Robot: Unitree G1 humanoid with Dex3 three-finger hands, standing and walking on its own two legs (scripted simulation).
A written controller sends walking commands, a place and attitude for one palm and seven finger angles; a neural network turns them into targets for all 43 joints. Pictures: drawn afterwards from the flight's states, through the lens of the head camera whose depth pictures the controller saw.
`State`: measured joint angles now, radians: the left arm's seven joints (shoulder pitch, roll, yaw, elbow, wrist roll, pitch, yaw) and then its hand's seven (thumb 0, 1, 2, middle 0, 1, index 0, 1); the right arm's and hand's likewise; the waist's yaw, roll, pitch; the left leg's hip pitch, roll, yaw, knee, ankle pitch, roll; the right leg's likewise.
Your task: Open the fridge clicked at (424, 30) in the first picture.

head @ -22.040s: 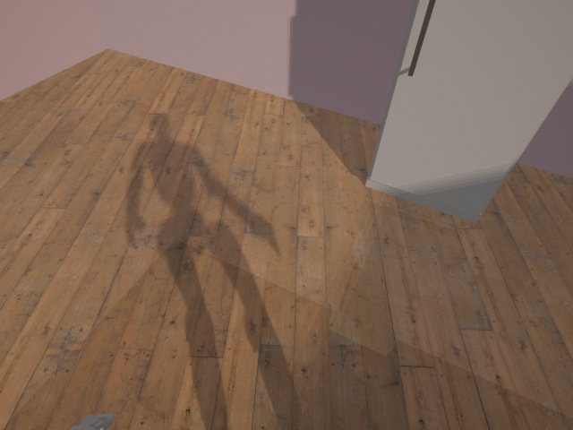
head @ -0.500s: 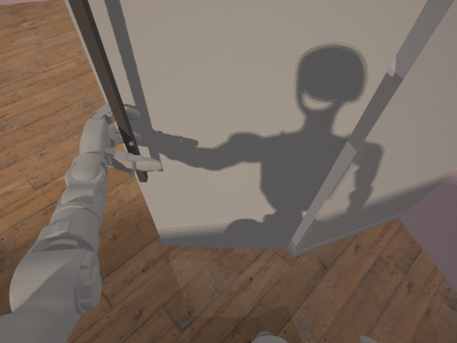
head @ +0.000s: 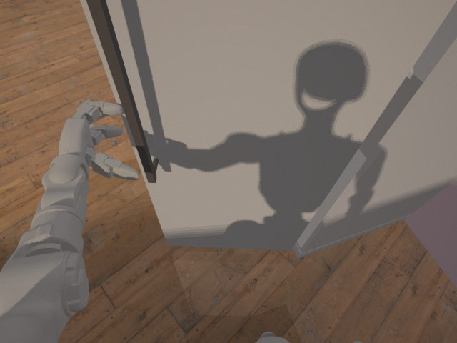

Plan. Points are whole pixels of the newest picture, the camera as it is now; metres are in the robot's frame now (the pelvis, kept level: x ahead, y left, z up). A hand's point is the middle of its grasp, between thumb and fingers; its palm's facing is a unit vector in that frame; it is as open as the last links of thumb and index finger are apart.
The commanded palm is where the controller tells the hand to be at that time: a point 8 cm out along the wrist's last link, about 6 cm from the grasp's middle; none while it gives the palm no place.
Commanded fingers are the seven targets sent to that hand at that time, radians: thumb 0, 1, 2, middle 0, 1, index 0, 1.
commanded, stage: slip the hand off the handle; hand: left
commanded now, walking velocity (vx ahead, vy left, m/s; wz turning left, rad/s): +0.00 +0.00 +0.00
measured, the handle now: (129, 86) +0.50 +0.16 +0.17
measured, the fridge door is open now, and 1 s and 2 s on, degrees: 69 69 69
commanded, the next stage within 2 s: draw the hand back to the body in 1.04 s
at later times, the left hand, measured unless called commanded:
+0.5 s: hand (88, 150) +0.44 +0.25 +0.07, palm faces +0.03 -0.99 -0.14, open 14.7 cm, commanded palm +0.39 +0.29 +0.08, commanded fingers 0.00 -0.55 0.20 -0.25 -1.15 -0.25 -1.15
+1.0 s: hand (80, 198) +0.34 +0.23 +0.07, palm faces +0.06 -0.99 -0.15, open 14.7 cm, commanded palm +0.30 +0.28 +0.08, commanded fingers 0.00 -0.55 0.20 -0.25 -1.15 -0.25 -1.15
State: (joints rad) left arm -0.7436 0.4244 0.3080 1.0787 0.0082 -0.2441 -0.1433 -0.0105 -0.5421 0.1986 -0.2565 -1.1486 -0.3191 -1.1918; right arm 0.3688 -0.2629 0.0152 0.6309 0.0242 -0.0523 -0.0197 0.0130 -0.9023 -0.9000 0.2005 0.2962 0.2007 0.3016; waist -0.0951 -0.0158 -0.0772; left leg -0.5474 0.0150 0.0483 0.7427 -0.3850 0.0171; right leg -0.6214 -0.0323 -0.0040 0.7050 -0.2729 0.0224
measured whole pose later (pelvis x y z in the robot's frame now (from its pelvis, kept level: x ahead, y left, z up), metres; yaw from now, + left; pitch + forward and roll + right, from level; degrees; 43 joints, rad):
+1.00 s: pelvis +0.01 +0.00 +0.00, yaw +2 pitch +7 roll -1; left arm -0.23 0.36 0.23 0.48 -0.13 -0.11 -0.25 -0.01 -0.54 0.20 -0.25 -1.15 -0.25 -1.15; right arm 0.27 -0.27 0.03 0.55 0.05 -0.10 -0.04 0.01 -0.90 -0.90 0.20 0.30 0.20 0.30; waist 0.00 0.02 -0.09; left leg -0.47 0.01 0.01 0.76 -0.41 0.01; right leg -0.52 -0.04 -0.04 0.71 -0.31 0.02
